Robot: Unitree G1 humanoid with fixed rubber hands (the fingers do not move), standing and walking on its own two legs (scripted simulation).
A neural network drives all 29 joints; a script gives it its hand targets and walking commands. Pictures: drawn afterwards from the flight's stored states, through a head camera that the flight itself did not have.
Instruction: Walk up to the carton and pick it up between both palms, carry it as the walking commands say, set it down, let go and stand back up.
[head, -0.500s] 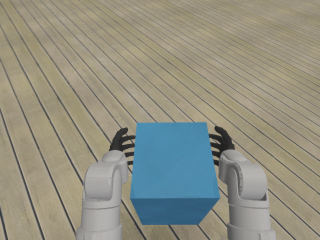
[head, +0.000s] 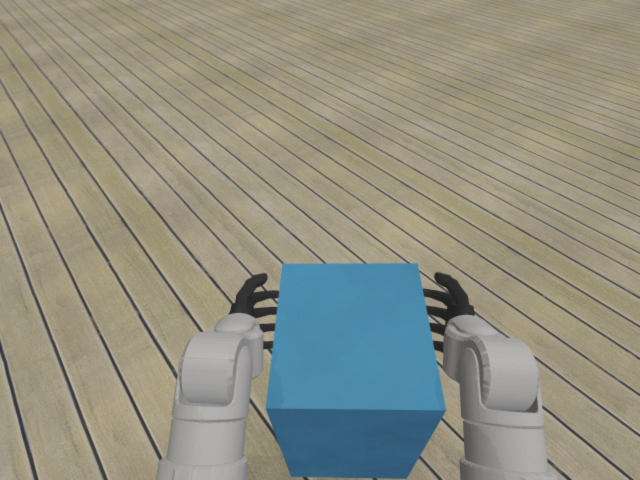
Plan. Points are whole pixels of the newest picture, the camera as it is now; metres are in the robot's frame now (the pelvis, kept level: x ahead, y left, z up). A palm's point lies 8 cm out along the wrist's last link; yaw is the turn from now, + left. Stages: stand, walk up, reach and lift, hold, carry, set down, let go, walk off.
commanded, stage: carry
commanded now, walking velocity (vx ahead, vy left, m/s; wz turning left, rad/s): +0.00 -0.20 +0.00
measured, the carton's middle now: (348, 379) +0.27 +0.00 +0.00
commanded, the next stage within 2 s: none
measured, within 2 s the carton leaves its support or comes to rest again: neither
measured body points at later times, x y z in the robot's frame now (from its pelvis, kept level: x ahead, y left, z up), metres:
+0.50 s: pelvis -0.08 -0.11 +0.00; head -0.08 -0.11 +0.45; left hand +0.22 +0.02 +0.08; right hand +0.22 -0.24 +0.08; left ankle -0.07 +0.00 -0.69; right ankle -0.04 -0.21 -0.73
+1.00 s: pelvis -0.15 -0.25 +0.00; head -0.14 -0.26 +0.45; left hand +0.14 -0.12 +0.07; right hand +0.15 -0.38 +0.07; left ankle -0.14 -0.11 -0.69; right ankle -0.11 -0.37 -0.73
